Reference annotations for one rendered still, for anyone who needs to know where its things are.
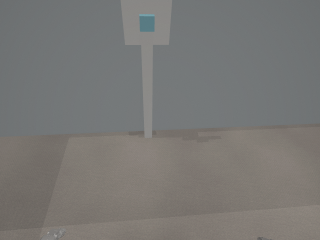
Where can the panel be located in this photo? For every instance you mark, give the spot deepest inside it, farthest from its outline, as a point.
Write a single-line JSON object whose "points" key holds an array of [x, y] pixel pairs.
{"points": [[131, 10]]}

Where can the robot left hand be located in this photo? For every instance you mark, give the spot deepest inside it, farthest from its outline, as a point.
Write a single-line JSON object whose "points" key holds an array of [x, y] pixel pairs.
{"points": [[54, 234]]}

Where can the button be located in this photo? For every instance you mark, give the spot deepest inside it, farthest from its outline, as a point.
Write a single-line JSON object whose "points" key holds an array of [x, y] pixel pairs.
{"points": [[147, 22]]}

